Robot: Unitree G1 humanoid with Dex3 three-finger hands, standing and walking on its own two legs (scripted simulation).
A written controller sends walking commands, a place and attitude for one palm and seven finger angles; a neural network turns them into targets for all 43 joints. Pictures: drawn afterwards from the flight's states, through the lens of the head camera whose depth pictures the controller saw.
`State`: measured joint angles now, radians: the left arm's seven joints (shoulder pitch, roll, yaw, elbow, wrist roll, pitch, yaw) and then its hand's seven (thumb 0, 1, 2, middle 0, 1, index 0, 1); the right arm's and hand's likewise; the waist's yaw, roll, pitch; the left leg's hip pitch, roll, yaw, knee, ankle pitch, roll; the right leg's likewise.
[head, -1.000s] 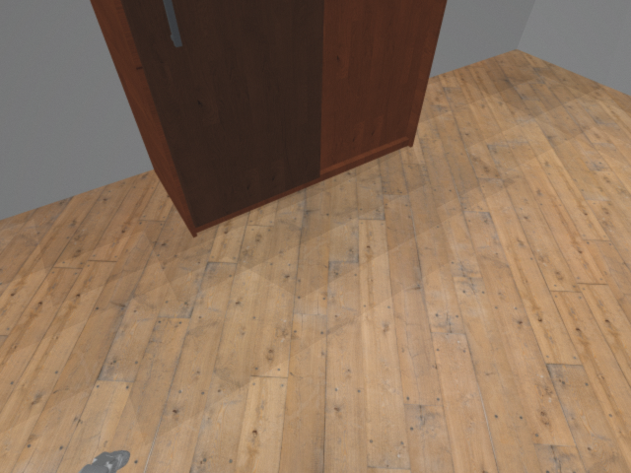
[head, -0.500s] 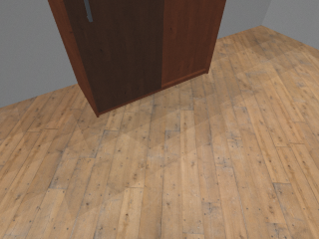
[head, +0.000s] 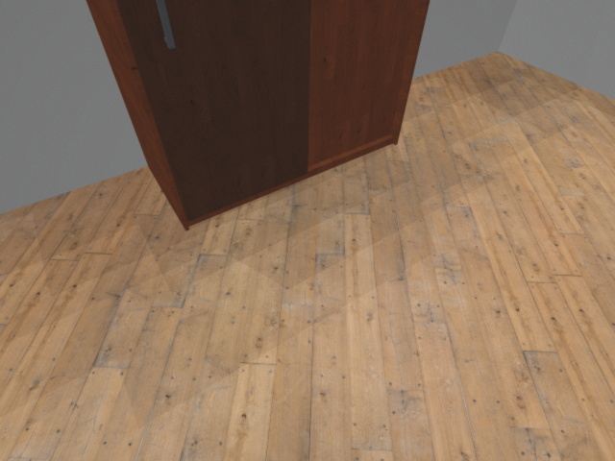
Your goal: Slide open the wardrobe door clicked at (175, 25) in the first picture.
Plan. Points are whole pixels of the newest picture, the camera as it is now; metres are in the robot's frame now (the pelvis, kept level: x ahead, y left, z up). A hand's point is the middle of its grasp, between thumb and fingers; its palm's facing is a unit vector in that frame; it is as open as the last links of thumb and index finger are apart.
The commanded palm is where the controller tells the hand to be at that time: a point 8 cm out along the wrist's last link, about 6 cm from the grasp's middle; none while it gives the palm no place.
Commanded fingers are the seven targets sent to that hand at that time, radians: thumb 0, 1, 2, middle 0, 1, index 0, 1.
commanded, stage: look at it before walking up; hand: left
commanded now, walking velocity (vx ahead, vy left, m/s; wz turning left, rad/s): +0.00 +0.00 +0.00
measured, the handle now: (161, 13) +1.21 +0.49 +0.11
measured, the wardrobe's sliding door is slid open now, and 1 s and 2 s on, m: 0.00 0.00 0.00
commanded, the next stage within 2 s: walk to a spot facing it in 0.44 s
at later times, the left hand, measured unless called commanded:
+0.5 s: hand out of the picture +0.08 +0.25 -0.16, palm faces -0.04 -0.94 -0.33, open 7.4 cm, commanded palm none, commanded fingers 0.00 0.90 0.90 -0.20 -0.30 -0.20 -0.30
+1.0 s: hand out of the picture +0.05 +0.18 -0.20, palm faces +0.03 -0.99 -0.16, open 7.4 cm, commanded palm none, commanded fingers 0.00 0.90 0.90 -0.20 -0.30 -0.20 -0.30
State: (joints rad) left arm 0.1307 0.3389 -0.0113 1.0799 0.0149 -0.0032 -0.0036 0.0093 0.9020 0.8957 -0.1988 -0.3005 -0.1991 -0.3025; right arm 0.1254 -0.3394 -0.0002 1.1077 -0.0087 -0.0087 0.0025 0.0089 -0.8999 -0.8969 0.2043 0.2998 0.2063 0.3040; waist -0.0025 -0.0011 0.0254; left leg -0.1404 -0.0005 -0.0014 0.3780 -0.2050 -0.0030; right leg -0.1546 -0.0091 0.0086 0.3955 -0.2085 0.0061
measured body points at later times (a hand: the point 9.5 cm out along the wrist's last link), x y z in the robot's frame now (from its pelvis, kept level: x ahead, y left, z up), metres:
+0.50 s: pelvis +0.01 +0.00 +0.00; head +0.01 +0.00 +0.45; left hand +0.08 +0.29 -0.13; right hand +0.08 -0.30 -0.13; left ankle +0.00 +0.12 -0.74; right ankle +0.00 -0.12 -0.74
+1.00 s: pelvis +0.11 +0.01 -0.03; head +0.12 +0.03 +0.42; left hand +0.05 +0.24 -0.19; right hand +0.08 -0.23 -0.18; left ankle +0.02 +0.11 -0.72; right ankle +0.00 -0.12 -0.74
